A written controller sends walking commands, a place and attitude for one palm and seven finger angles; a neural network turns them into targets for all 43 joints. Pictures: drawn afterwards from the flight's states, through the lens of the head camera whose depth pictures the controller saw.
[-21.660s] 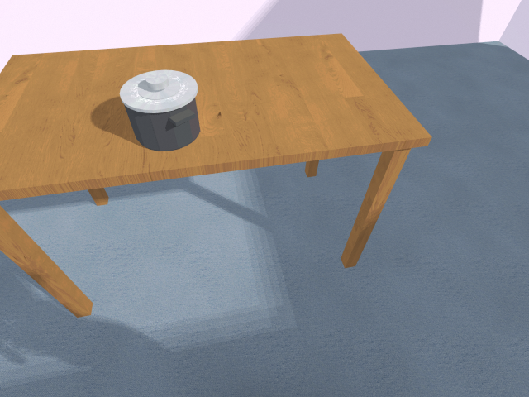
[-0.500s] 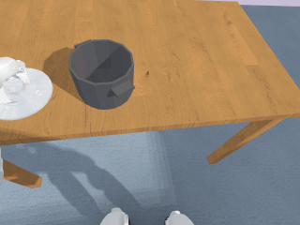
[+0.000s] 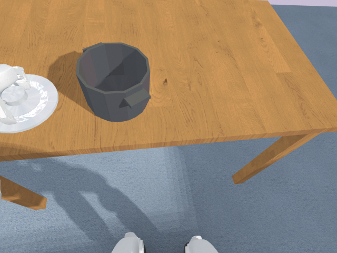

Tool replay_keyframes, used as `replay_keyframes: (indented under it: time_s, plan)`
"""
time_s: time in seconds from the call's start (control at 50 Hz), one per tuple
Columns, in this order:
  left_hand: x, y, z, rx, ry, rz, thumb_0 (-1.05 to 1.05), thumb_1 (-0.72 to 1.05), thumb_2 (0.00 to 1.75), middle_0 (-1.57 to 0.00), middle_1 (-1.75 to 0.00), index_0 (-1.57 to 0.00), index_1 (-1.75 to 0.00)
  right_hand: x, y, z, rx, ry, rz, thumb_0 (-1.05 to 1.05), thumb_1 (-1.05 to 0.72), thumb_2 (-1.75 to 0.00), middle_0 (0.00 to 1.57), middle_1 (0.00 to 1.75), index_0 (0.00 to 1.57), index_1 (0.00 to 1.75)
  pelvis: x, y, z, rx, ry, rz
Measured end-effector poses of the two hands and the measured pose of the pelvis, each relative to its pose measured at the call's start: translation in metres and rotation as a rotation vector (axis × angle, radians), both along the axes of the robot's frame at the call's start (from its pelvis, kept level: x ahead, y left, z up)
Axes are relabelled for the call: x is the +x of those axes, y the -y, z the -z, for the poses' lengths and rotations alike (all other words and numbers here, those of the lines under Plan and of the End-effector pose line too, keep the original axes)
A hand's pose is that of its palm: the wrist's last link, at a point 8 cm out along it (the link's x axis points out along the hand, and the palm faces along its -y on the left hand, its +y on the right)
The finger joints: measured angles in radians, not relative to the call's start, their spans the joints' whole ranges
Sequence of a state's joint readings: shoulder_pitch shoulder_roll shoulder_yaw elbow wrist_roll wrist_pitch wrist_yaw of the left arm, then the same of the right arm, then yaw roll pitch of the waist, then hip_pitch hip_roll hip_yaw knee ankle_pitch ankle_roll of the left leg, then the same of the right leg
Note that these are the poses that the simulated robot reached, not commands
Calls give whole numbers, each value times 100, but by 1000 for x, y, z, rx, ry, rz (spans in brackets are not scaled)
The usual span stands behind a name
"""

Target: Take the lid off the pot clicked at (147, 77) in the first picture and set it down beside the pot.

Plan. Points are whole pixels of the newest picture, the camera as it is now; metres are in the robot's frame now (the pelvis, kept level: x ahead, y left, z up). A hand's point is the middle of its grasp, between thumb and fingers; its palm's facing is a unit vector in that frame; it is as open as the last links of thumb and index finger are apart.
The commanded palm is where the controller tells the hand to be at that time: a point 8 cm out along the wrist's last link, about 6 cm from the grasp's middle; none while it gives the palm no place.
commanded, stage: raise the empty hand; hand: left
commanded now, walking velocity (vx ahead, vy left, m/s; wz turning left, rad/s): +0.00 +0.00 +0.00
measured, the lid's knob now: (14, 95) +0.48 +0.35 +0.03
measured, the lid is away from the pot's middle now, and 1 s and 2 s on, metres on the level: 0.24 0.24 0.24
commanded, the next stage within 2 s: draw the hand back to the body in 1.34 s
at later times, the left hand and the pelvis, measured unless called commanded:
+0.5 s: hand out of the picture +0.44 +0.35 +0.10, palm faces -0.43 -0.11 -0.90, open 11.1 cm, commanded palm +0.48 +0.34 +0.16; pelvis +0.00 +0.00 +0.01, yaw +1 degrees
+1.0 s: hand out of the picture +0.45 +0.35 +0.15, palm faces -0.37 -0.13 -0.92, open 11.1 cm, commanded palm +0.47 +0.35 +0.21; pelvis +0.01 -0.01 +0.02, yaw +1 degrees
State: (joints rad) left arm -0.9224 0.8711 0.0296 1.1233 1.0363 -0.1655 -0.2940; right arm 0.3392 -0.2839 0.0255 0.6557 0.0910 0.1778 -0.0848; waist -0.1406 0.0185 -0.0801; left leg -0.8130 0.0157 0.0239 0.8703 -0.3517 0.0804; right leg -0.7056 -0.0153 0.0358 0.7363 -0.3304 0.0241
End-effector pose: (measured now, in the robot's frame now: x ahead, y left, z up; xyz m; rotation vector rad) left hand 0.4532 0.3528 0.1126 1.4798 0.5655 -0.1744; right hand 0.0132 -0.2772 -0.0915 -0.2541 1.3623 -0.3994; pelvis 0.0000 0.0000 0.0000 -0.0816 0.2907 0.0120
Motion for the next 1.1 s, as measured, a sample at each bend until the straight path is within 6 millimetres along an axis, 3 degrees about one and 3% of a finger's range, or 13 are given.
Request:
replay_keyframes:
  time_s: [0.18, 1.1]
  plan:
    - [-1, 3, -6, -7, 24, 7, 0, -1, 65, -36, -86, -36, -86, 2, 0, 0, 7, 4, 4, 0, -91, -90, 21, 30, 20, 30, 1, 1, -2, 0, 8, -1]
    - [-7, -5, -102, 5, 65, -74, 0, -1, 65, -36, -86, -36, -86, 46, 5, -13, 50, 106, -35, 0, -91, -90, 21, 30, 20, 30, 13, 11, -22, 21, 90, -16]
